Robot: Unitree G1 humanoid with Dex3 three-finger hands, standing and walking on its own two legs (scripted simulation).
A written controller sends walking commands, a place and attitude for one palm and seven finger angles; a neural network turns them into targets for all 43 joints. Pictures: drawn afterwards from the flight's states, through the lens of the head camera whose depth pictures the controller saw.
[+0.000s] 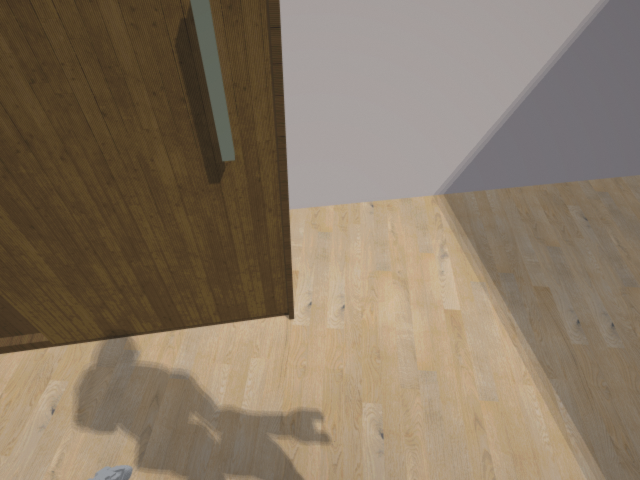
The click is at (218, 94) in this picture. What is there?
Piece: wardrobe's sliding door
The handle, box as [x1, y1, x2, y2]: [190, 0, 234, 160]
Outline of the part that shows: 190,0 222,160 232,160 234,159 234,152 208,0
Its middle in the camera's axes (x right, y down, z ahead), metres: -0.19 -0.28 +0.69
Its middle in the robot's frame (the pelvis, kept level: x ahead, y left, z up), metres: +0.71 +0.24 +0.15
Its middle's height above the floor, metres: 0.92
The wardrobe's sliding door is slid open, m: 0.00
